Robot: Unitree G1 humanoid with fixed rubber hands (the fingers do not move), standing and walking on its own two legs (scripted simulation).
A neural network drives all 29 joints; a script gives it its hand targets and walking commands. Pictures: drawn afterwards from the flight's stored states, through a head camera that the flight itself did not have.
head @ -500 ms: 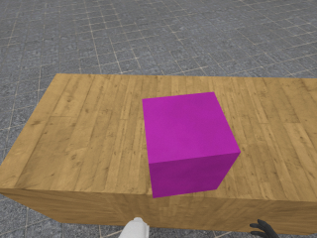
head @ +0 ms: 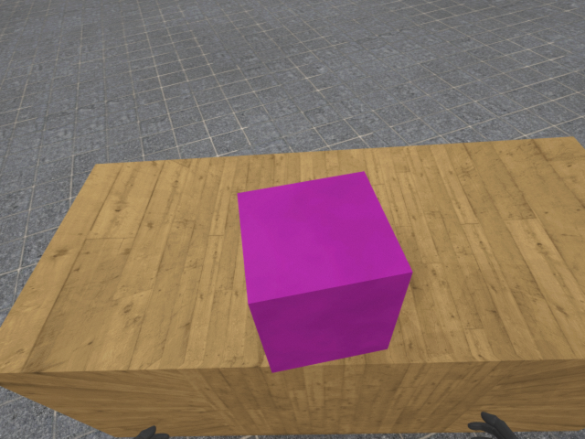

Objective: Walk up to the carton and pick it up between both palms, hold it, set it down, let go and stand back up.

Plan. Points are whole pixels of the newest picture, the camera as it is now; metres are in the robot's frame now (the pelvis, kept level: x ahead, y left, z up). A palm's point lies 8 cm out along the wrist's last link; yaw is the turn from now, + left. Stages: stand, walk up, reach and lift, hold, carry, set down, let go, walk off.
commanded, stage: walk up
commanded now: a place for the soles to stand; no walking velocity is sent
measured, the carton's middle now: (316, 275) +0.39 -0.02 -0.04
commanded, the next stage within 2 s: reach and lift in 1.72 s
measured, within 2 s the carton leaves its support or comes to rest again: neither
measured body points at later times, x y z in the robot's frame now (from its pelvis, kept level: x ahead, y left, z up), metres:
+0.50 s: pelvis +0.00 +0.02 +0.01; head +0.01 +0.03 +0.46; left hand +0.08 +0.28 -0.11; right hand +0.08 -0.24 -0.11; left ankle +0.06 +0.14 -0.71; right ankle -0.02 -0.12 -0.71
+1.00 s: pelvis +0.01 +0.04 +0.02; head +0.02 +0.04 +0.47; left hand +0.11 +0.29 -0.10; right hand +0.12 -0.22 -0.10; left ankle +0.06 +0.14 -0.71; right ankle -0.02 -0.12 -0.71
